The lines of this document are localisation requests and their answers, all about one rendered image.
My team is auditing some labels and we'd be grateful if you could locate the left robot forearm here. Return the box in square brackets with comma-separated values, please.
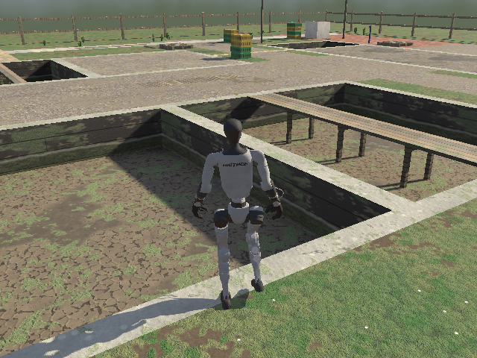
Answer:
[193, 182, 207, 207]

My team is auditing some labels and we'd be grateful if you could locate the right robot thigh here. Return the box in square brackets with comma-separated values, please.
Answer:
[245, 206, 264, 245]

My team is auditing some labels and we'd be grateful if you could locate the robot left upper arm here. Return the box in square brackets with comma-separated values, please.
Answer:
[200, 152, 219, 193]

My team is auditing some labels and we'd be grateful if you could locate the robot right hand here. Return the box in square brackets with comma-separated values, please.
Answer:
[265, 202, 283, 220]

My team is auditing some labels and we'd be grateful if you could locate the right robot forearm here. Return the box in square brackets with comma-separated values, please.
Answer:
[265, 180, 280, 207]

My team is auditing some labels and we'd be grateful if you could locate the left robot shin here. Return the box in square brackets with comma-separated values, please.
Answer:
[218, 249, 230, 300]

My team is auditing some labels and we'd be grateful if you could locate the robot left hand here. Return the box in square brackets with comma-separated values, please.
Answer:
[192, 203, 209, 219]

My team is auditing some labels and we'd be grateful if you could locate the robot right upper arm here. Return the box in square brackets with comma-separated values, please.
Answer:
[250, 150, 273, 191]

